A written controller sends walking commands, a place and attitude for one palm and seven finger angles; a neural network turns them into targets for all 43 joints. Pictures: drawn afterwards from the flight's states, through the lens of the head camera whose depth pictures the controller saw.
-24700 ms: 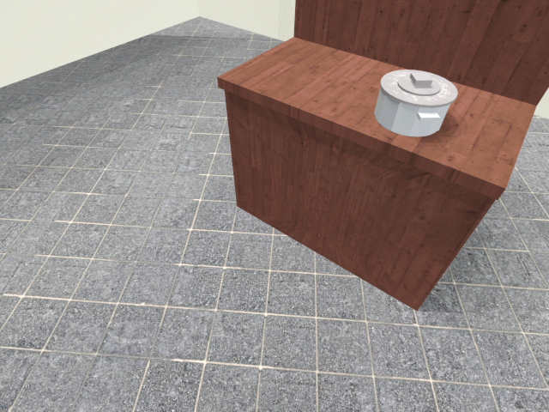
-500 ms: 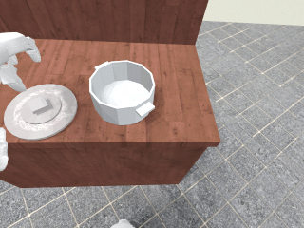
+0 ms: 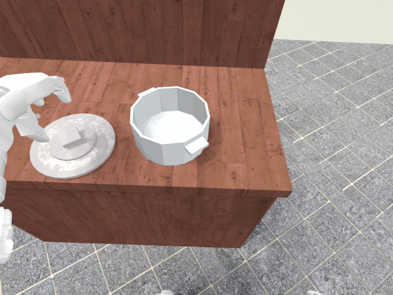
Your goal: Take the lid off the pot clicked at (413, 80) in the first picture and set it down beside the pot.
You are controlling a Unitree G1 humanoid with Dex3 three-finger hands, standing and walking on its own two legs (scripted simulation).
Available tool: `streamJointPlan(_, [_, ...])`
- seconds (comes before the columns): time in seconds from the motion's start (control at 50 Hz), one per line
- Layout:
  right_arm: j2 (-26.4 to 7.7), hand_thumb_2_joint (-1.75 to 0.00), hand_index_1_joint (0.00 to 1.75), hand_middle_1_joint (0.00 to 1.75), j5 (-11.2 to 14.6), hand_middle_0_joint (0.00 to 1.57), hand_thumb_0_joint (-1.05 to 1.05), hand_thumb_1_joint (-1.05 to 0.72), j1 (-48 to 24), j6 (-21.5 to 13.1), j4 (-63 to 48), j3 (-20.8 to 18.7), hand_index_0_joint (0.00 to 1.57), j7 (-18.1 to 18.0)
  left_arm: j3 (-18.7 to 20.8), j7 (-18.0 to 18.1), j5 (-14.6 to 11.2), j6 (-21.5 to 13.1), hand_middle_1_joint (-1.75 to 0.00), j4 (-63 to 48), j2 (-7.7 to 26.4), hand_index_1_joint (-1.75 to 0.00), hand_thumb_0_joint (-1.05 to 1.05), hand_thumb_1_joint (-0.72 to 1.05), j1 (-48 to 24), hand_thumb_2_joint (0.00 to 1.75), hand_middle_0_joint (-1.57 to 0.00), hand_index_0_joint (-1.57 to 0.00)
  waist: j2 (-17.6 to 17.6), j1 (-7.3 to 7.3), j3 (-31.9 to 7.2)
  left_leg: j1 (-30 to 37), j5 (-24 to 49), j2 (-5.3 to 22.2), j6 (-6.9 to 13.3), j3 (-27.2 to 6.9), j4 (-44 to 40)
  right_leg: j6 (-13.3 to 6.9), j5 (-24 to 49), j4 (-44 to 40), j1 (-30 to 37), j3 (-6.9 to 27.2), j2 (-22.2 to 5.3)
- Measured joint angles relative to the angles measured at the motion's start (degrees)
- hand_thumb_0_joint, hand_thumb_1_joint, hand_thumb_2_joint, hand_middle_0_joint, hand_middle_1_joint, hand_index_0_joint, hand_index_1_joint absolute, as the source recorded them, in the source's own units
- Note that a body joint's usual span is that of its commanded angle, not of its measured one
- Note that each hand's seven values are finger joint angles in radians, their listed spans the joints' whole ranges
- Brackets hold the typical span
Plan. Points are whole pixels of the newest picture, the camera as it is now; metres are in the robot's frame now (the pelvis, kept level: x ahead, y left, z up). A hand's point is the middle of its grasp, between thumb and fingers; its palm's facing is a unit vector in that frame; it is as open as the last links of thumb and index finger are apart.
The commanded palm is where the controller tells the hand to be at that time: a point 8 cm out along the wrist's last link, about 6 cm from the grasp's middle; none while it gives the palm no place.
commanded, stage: draw the hand back to the body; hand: left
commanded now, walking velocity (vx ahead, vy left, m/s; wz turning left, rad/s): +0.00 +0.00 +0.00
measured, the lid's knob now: (70, 137) +0.49 +0.33 -0.02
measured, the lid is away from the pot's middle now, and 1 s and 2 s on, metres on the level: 0.26 0.26 0.26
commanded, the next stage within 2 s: step back with the hand held close in 1.78 s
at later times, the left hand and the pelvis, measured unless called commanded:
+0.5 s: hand (62, 107) +0.40 +0.24 +0.17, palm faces +0.41 -0.86 -0.29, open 10.1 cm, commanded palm +0.34 +0.28 +0.19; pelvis +0.02 -0.04 +0.01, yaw -2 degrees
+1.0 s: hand (77, 142) +0.32 +0.19 +0.18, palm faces +0.43 -0.85 -0.31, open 7.8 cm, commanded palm +0.26 +0.23 +0.19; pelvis +0.04 -0.08 +0.01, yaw -1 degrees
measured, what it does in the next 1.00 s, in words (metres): shifts its weight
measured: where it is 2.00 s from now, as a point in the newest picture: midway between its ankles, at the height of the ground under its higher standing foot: outside the picture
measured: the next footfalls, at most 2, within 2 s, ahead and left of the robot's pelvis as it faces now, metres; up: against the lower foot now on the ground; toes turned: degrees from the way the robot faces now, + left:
none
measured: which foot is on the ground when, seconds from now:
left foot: down 0.00-1.00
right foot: down 0.00-1.00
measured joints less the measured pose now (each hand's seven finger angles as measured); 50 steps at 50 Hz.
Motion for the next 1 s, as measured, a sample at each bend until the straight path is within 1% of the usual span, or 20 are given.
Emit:
streamJointPlan(0.02, [0.06, -0.89, 0.3, 0.3, 0.0, 0.2, 0.01, -0.91, -0.43, -0.02, -0.2, 0.04, 0.2, -0.01, -0.09, 0.13, -0.21, 0.01, -0.85, -0.63, -0.19, -0.85, 0.0, 0.0, 0.51, 0.65, -0.37, -0.36, -0.02, 0.23, 0.1, 0.27, 0.17, -0.05, -0.04, -0.12, -0.21, -0.05, 0.08, -0.14, 0.28, -0.13, -0.02])
streamJointPlan(0.04, [0.23, -0.89, 0.3, 0.3, 0.05, 0.2, 0.01, -0.91, -0.48, -0.73, -0.82, -0.09, 0.2, -0.31, 0.97, 1.92, -7.3, 0.39, -0.85, 0.09, -1.19, -0.85, 0.0, -0.01, 0.59, 0.65, -0.37, -0.36, -0.01, 0.78, 1.02, 1.22, 0.3, -0.04, -0.16, -0.2, -0.49, -0.51, 0.12, -0.33, 1.21, -0.21, 0.03])
streamJointPlan(0.06, [0.39, -0.89, 0.3, 0.3, 0.06, 0.2, 0.01, -0.91, -0.3, -2.08, -1.42, 0.11, 0.2, -0.79, 2.23, 5.14, -15.64, 0.52, -0.85, 0.52, -2.75, -0.85, 0.0, -0.01, 0.88, 0.65, -0.37, -0.36, -0.13, 1.54, 2.24, 2.62, 0.42, -0.04, -0.34, -0.13, -1.01, -1.26, 0.11, -0.58, 2.43, -0.14, 0.05])
streamJointPlan(0.08, [0.56, -0.89, 0.3, 0.3, 0.0, 0.2, 0.01, -0.91, -0.13, -3.48, -1.82, 0.56, 0.2, -1.21, 3.27, 8.75, -22.29, 0.49, -0.85, 0.08, -4.59, -0.85, 0.0, -0.01, 1.59, 0.65, -0.37, -0.36, -0.34, 2.23, 3.22, 4.0, 0.59, -0.06, -0.53, 0.01, -1.7, -2.03, 0.1, -0.85, 3.55, 0.0, 0.03])
streamJointPlan(0.1, [0.81, -0.89, 0.3, 0.3, -0.15, 0.2, 0.01, -0.91, -0.03, -4.75, -2.01, 1.13, 0.2, -1.57, 4.36, 12.13, -28.1, 0.41, -0.85, -0.77, -6.6, -0.85, 0.0, -0.01, 2.6, 0.65, -0.37, -0.37, -0.63, 2.76, 3.8, 5.2, 0.81, -0.1, -0.66, 0.18, -2.44, -2.41, 0.18, -1.25, 4.51, 0.18, -0.04])
streamJointPlan(0.12, [1.1, -0.89, 0.3, 0.3, -0.3, 0.2, 0.01, -0.91, -0.11, -5.87, -1.93, 1.83, 0.2, -1.83, 5.65, 15.11, -33.09, 0.19, -0.85, -1.63, -8.57, -0.85, 0.0, -0.01, 3.8, 0.65, -0.37, -0.36, -1.03, 3.06, 4.04, 6.22, 1.02, -0.1, -0.76, 0.39, -3.16, -2.38, 0.34, -1.75, 5.34, 0.39, -0.1])
streamJointPlan(0.14, [1.47, -0.89, 0.3, 0.3, -0.46, 0.2, 0.01, -0.91, -0.35, -6.81, -1.7, 2.52, 0.2, -1.93, 7.1, 17.72, -37.03, 0.1, -0.85, -2.61, -10.34, -0.85, 0.0, -0.01, 5.16, 0.65, -0.37, -0.36, -1.47, 3.13, 4.05, 7.12, 1.19, -0.01, -0.86, 0.61, -3.8, -2.06, 0.58, -2.33, 6.1, 0.64, -0.09])
streamJointPlan(0.18, [2.32, -0.89, 0.3, 0.3, -0.95, 0.2, 0.01, -0.91, -0.92, -8.34, -1.23, 3.6, 0.2, -1.84, 10.3, 22.01, -42.37, 0.21, -0.85, -4.56, -13.01, -0.85, 0.0, -0.01, 8.07, 0.65, -0.37, -0.36, -2.39, 2.72, 3.66, 8.71, 1.25, 0.36, -1.17, 1.06, -4.74, -1.27, 1.13, -3.49, 7.52, 1.19, 0.11])
streamJointPlan(0.24, [3.21, -0.89, 0.3, 0.3, -1.77, 0.2, 0.01, -0.91, -1.16, -10.65, -1.02, 4.04, 0.21, -1.57, 14.22, 26.71, -46.73, 1.07, -0.84, -8.57, -15.22, -0.84, 0.0, 0.01, 12.19, 0.65, -0.36, -0.36, -3.2, 1.75, 3.14, 11.01, 0.9, 0.99, -1.78, 1.55, -5.62, -0.94, 1.57, -4.91, 9.76, 1.81, 0.59])
streamJointPlan(0.32, [2.65, -0.89, 0.3, 0.3, -2.33, 0.2, 0.01, -0.91, -0.69, -12.91, -0.74, 3.25, 0.21, -1.02, 16.89, 30.13, -50.61, 1.17, -0.81, -13.38, -16.86, -0.81, 0.0, 0.06, 16.94, 0.67, -0.35, -0.35, -2.62, 1.21, 2.64, 13.45, 0.33, 1.4, -2.38, 1.89, -6.3, -0.9, 1.48, -6.04, 12.2, 2.21, 0.89])
streamJointPlan(0.38, [1.66, -0.89, 0.3, 0.3, -2.35, 0.2, 0.01, -0.91, -0.47, -12.94, -0.03, 2.5, 0.21, -0.83, 18.17, 30.99, -52.4, 1.48, -0.78, -14.42, -16.97, -0.78, 0.0, 0.11, 20.35, 0.68, -0.34, -0.34, -1.79, 1.16, 2.28, 14.43, -0.13, 1.63, -2.71, 2.0, -6.38, -0.11, 1.12, -6.19, 13.13, 2.37, 1.02])
streamJointPlan(0.42, [1.06, -0.89, 0.3, 0.3, -2.24, 0.2, 0.01, -0.91, -0.2, -12.81, 0.55, 1.96, 0.21, -0.84, 18.86, 31.25, -53.11, 2.31, -0.76, -15.77, -17.08, -0.76, 0.0, 0.15, 22.73, 0.69, -0.34, -0.33, -1.47, 1.32, 2.34, 14.96, -0.34, 1.77, -3.0, 1.92, -6.48, -0.13, 0.79, -6.06, 13.56, 2.31, 1.17])
streamJointPlan(0.48, [0.19, -0.89, 0.3, 0.3, -2.14, 0.2, 0.01, -0.91, 0.58, -13.36, 1.42, 1.14, 0.2, -0.89, 19.22, 31.82, -53.69, 2.98, -0.72, -20.38, -18.2, -0.72, 0.0, 0.21, 26.19, 0.71, -0.32, -0.32, -1.14, 2.13, 2.69, 15.88, -0.41, 1.88, -3.5, 1.59, -6.93, -0.66, 0.38, -6.09, 14.38, 2.01, 1.37])
streamJointPlan(0.54, [-0.44, -0.89, 0.3, 0.3, -2.18, 0.2, 0.01, -0.91, 0.75, -13.88, 2.4, 0.62, 0.2, -0.91, 19.27, 32.28, -54.16, 2.48, -0.68, -24.12, -19.16, -0.68, 0.0, 0.27, 28.88, 0.73, -0.31, -0.3, -0.69, 2.79, 2.82, 16.65, -0.4, 2.02, -4.0, 1.16, -7.36, -1.18, 0.05, -6.15, 15.1, 1.6, 1.59])
streamJointPlan(0.62, [-0.46, -0.89, 0.3, 0.3, -2.04, 0.2, 0.01, -0.91, -0.18, -13.56, 3.16, 0.28, 0.2, -1.04, 19.57, 32.39, -54.93, 2.78, -0.62, -25.31, -19.24, -0.62, 0.0, 0.36, 31.82, 0.75, -0.3, -0.29, -0.25, 2.88, 2.66, 17.31, -0.41, 2.41, -4.66, 0.67, -7.76, -1.84, -0.36, -6.04, 15.62, 1.19, 2.07])
streamJointPlan(0.68, [-0.3, -0.89, 0.3, 0.3, -1.95, 0.2, 0.01, -0.91, -0.79, -13.92, 3.01, 0.07, 0.2, -1.12, 19.74, 32.43, -55.37, 3.55, -0.58, -28.43, -20.26, -0.58, 0.0, 0.43, 34.76, 0.77, -0.28, -0.28, 0.08, 3.07, 2.78, 18.14, -0.45, 2.75, -5.15, 0.47, -8.15, -2.35, -0.49, -6.28, 16.4, 1.05, 2.45])
streamJointPlan(0.74, [-0.15, -0.89, 0.3, 0.3, -2.18, 0.2, 0.01, -0.91, -1.63, -14.59, 2.87, 0.08, 0.2, -1.17, 19.71, 32.41, -55.77, 2.84, -0.54, -32.37, -21.49, -0.54, 0.0, 0.49, 37.78, 0.79, -0.27, -0.27, 0.54, 3.32, 2.68, 19.0, -0.55, 2.96, -5.49, 0.38, -8.45, -2.73, -0.71, -6.35, 17.14, 1.0, 2.69])
streamJointPlan(0.84, [0.57, -0.89, 0.3, 0.3, -2.18, 0.2, 0.01, -0.91, -3.56, -14.31, 2.58, 0.24, 0.2, -1.39, 20.13, 31.89, -56.7, 2.81, -0.47, -33.97, -21.78, -0.47, 0.0, 0.61, 40.74, 0.82, -0.26, -0.25, 0.68, 3.54, 2.57, 19.77, -0.62, 3.2, -5.71, 0.0, -8.69, -3.29, -1.21, -6.01, 17.75, 0.64, 3.02])
streamJointPlan(0.9, [0.69, -0.89, 0.3, 0.3, -2.27, 0.2, 0.01, -0.91, -4.1, -14.82, 1.97, 0.16, 0.2, -1.39, 20.14, 31.82, -57.09, 3.05, -0.43, -37.64, -22.84, -0.43, 0.0, 0.68, 43.79, 0.84, -0.25, -0.24, 0.89, 4.05, 2.72, 20.36, -0.63, 3.36, -5.9, -0.01, -8.96, -3.53, -1.22, -6.23, 18.3, 0.66, 3.18])
streamJointPlan(1.0, [0.86, -0.89, 0.3, 0.3, -2.62, 0.2, 0.01, -0.91, -4.97, -15.31, 1.91, 0.14, 0.2, -1.44, 19.57, 31.51, -57.46, 2.04, -0.37, -42.63, -24.15, -0.37, 0.01, 0.78, 47.93, 0.87, -0.23, -0.22, 0.94, 4.84, 2.59, 20.91, -0.6, 3.24, -5.87, -0.25, -9.19, -3.68, -1.44, -6.24, 18.86, 0.38, 3.12])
